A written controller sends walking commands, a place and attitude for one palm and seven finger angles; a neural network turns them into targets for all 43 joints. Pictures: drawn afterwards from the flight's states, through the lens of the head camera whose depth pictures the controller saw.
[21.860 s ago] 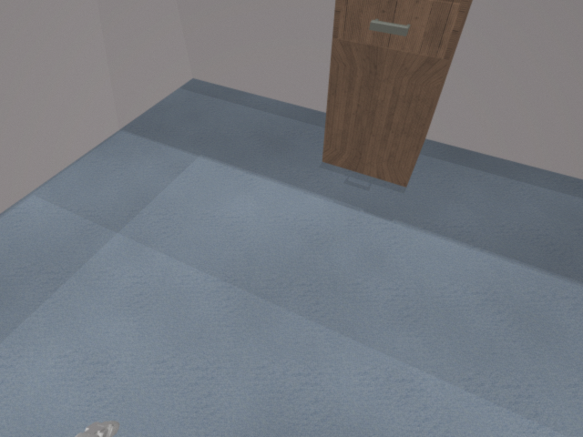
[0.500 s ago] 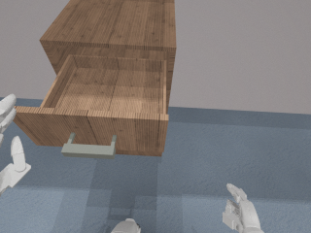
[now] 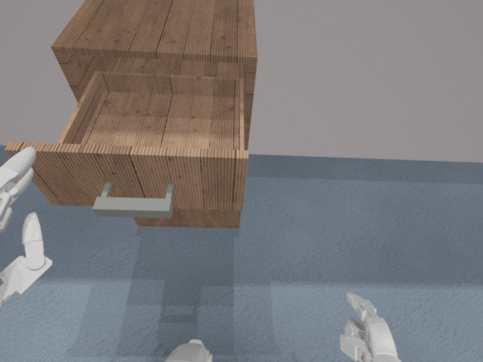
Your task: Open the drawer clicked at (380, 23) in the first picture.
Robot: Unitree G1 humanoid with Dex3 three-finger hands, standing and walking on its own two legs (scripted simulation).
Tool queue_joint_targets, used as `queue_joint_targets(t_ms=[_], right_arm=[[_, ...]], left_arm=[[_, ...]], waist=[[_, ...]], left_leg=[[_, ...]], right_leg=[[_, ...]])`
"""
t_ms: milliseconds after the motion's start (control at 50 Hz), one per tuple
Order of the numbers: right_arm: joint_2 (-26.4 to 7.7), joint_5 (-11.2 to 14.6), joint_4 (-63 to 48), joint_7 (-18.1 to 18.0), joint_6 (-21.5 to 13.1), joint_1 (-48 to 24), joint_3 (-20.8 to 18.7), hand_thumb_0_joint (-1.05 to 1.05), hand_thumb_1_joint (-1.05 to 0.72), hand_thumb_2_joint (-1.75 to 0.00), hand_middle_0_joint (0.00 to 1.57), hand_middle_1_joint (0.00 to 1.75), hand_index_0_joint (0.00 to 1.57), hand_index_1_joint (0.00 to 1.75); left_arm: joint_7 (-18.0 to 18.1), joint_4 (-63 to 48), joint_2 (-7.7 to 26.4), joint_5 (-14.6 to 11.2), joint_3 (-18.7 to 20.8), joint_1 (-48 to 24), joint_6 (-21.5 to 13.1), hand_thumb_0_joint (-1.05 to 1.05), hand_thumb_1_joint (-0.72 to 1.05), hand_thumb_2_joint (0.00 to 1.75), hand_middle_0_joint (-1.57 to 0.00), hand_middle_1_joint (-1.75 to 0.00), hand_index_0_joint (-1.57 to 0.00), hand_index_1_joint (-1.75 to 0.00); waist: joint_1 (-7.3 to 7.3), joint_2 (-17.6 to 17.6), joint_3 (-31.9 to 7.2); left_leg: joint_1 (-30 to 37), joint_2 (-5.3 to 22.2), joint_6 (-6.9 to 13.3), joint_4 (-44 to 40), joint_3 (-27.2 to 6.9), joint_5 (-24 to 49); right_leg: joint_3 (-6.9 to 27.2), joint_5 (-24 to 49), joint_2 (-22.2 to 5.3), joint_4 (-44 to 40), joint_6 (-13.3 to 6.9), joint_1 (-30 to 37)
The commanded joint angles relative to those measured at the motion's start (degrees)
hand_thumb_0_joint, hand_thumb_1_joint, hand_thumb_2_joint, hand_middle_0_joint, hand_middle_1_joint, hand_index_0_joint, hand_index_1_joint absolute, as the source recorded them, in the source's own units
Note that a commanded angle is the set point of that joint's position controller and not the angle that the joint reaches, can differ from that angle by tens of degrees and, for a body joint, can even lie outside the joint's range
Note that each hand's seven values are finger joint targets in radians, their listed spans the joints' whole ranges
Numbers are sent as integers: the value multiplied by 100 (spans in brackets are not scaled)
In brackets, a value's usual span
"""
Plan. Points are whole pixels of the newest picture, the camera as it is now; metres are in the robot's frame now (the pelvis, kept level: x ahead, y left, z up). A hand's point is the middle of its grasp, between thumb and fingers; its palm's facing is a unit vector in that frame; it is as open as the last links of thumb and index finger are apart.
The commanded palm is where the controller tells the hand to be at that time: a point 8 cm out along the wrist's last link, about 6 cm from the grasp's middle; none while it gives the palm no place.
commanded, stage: step back with the hand held close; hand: left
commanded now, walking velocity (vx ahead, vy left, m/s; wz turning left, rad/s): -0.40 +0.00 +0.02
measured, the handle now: (136, 197) +0.40 +0.23 -0.02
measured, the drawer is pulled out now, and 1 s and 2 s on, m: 0.30 0.30 0.30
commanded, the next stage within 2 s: stop stepping back and stand still in 0.02 s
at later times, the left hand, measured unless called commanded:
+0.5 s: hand out of the picture +0.07 +0.21 +0.16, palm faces +0.39 -0.81 -0.45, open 7.4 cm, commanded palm +0.01 +0.26 +0.18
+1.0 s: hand out of the picture +0.08 +0.23 +0.08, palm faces +0.29 -0.84 -0.46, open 7.4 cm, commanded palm none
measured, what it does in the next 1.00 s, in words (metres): walks backwards: left foot, then left foot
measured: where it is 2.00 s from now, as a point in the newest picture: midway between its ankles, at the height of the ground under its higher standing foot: outside the picture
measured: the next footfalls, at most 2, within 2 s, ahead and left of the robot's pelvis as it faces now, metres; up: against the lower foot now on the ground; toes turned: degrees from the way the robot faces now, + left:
left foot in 0.04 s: +0.08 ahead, +0.11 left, +0.00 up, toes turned +1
left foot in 0.50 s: -0.09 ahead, +0.11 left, +0.00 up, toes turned +2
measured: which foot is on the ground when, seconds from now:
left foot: up 0.00-0.02, down 0.04-0.26, up 0.28-0.48, down 0.50-1.00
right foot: down 0.00-1.00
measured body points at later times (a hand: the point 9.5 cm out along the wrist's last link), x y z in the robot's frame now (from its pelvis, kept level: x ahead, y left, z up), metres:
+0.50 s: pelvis -0.11 -0.03 +0.00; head -0.10 -0.03 +0.45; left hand +0.05 +0.25 +0.18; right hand +0.03 -0.28 -0.09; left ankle -0.13 +0.11 -0.73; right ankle -0.08 -0.12 -0.73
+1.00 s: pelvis -0.12 -0.02 +0.00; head -0.12 -0.04 +0.45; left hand +0.06 +0.27 +0.10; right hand +0.04 -0.24 -0.11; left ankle -0.13 +0.11 -0.73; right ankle -0.08 -0.11 -0.73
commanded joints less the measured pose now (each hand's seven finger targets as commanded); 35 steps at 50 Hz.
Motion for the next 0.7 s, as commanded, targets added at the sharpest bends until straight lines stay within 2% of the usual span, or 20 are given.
queue_joint_targets(t_ms=[0, 20, 40, 60, 100, 140, 180, 220, 240, 260, 280, 300, 340, 420, 480, 500, 520, 580, 640, 680], right_arm=[[-748, 28, -1076, -169, -182, -588, -339, 0, -90, -90, 20, 30, 20, 30], [-822, 66, -1152, -113, -223, -532, -467, 0, -90, -90, 20, 30, 20, 30], [-916, 57, -1105, -7, -395, -264, -521, 0, -90, -90, 20, 30, 20, 30], [-778, -97, -1118, 18, -488, -290, -465, 0, -90, -90, 20, 30, 20, 30], [-806, -132, -1001, 73, -547, -156, -461, 0, -90, -90, 20, 30, 20, 30], [-864, -45, -1087, 135, -542, -161, -494, 0, -90, -90, 20, 30, 20, 30], [-899, 20, -1280, 142, -539, -304, -398, 0, -90, -90, 20, 30, 20, 30], [-904, 69, -1417, 53, -417, -261, -397, 0, -90, -90, 20, 30, 20, 30], [-845, 80, -1454, 39, -338, -280, -388, 0, -90, -90, 20, 30, 20, 30], [-843, 128, -1410, -5, -292, -275, -430, 0, -90, -90, 20, 30, 20, 30], [-855, 92, -1216, -26, -222, -130, -498, 0, -90, -90, 20, 30, 20, 30], [-802, 60, -1082, -39, -194, -179, -464, 0, -90, -90, 20, 30, 20, 30], [-779, 15, -1084, -86, -199, -334, -378, 0, -90, -90, 20, 30, 20, 30], [-835, -14, -1025, -127, -474, -266, -311, 0, -90, -90, 20, 30, 20, 30], [-1102, -57, -1166, -89, -618, -97, -417, 0, -90, -90, 20, 30, 20, 30], [-1104, 16, -1149, -54, -605, -54, -434, 0, -90, -90, 20, 30, 20, 30], [-938, 2, -1078, -60, -589, -92, -351, 0, -90, -90, 20, 30, 20, 30], [-941, 27, -1067, -80, -617, -53, -347, 0, -90, -90, 20, 30, 20, 30], [-938, 11, -1027, -97, -564, 42, -394, 0, -90, -90, 20, 30, 20, 30], [-899, -11, -966, -92, -515, 100, -372, 0, -90, -90, 20, 30, 20, 30]], left_arm=[[234, -1120, 844, -39, 683, -207, -173, 0, 90, 90, -20, -30, -20, -30], [208, -1238, 906, -19, 620, -287, -177, 0, 90, 90, -20, -30, -20, -30], [143, -982, 662, -78, 499, 35, -286, 0, 90, 90, -20, -30, -20, -30], [145, -1253, 869, -79, 687, 100, -279, 0, 90, 90, -20, -30, -20, -30], [199, -1648, 862, -106, 762, 99, -213, 0, 90, 90, -20, -30, -20, -30], [244, -1715, 798, -69, 807, 420, -142, 0, 90, 90, -20, -30, -20, -30], [265, -1639, 847, -149, 876, 512, -77, 0, 90, 90, -20, -30, -20, -30], [273, -1398, 1032, -133, 1024, 608, 11, 0, 90, 90, -20, -30, -20, -30], [256, -1296, 1025, -131, 968, 422, 11, 0, 90, 90, -20, -30, -20, -30], [300, -1092, 1127, -160, 1074, 189, 80, 0, 90, 90, -20, -30, -20, -30], [319, -780, 771, -153, 785, 95, 184, 0, 90, 90, -20, -30, -20, -30], [317, -537, 657, -126, 683, -45, 217, 0, 90, 90, -20, -30, -20, -30], [347, -404, 715, -51, 690, -9, 180, 0, 90, 90, -20, -30, -20, -30], [434, -575, 650, 129, 417, -54, 50, 0, 90, 90, -20, -30, -20, -30], [454, -1106, 737, 118, 430, -165, -117, 0, 90, 90, -20, -30, -20, -30], [418, -997, 789, 95, 490, 34, -92, 0, 90, 90, -20, -30, -20, -30], [423, -1139, 965, 98, 664, 50, -85, 0, 90, 90, -20, -30, -20, -30], [440, -738, 681, 131, 468, -96, -70, 0, 90, 90, -20, -30, -20, -30], [431, -431, 653, 96, 407, -254, -65, 0, 90, 90, -20, -30, -20, -30], [440, -264, 638, 85, 411, -301, -63, 0, 90, 90, -20, -30, -20, -30]], waist=[[-78, 497, -1194], [-28, 1074, -1351], [21, 1283, -1456], [60, 1745, -1623], [51, 1513, -1650], [58, 1579, -1696], [34, 1626, -1220], [1, 934, -824], [-88, 132, -571], [-83, -815, -546], [-115, -1068, -431], [-276, -883, -405], [-229, -567, -428], [-103, -275, -350], [38, 1023, -610], [72, 911, -788], [19, 1283, -742], [-43, 711, -222], [-125, -196, -188], [-149, -450, -333]], left_leg=[[1666, 1111, 389, -2219, -604, 4440], [2302, 1779, 603, -2069, -1017, 5694], [2661, 2035, 798, -2150, -1083, 5951], [2169, 2086, 990, -2213, -1357, 5459], [2112, 1991, 1104, -2093, -1194, 5285], [2031, 1668, 905, -1992, -755, 4104], [983, 1455, 727, -2223, -666, 1511], [119, 753, 341, -1954, -187, -871], [249, 289, 109, -809, 145, -883], [546, -40, -32, 946, 115, -632], [578, -6, 20, 2029, -188, -269], [514, 61, 40, 2382, -322, -56], [662, 267, 153, 1152, -208, -74], [1462, 161, 440, -2019, 270, 49], [1647, 1046, 779, -2505, -771, 1161], [1467, 1108, 753, -2406, -789, 934], [1295, 966, 717, -2568, -677, 265], [424, 724, 635, -2434, -527, -733], [767, 238, 477, -1404, -66, -487], [985, 134, 444, -1023, 97, -228]], right_leg=[[-40, 2915, -359, 580, 194, 191], [75, 417, -165, 1054, 132, -385], [237, -1020, 46, 1667, 34, -767], [266, -1459, 154, 2122, 145, -685], [322, -1071, 162, 2142, 185, -722], [74, -807, 103, 1499, 178, -478], [-86, -559, 64, 565, 165, 233], [-255, -79, -52, -713, 40, 922], [517, -635, -700, -1481, -285, 266], [2238, -2359, -1793, -2265, -771, -1083], [2551, -2329, -2161, -2438, -966, -1506], [2056, -1885, -1975, -2203, -848, -1492], [1083, -1060, -1592, -1826, -622, -1027], [851, -654, -1253, -1509, -410, -165], [191, 551, -386, -295, 19, 349], [113, 292, -316, -272, 125, 457], [148, -44, -318, -323, 76, 410], [231, -431, -279, -613, 28, 598], [1163, -1554, -821, -1520, -223, 4], [1400, -1783, -1182, -1723, -408, -96]])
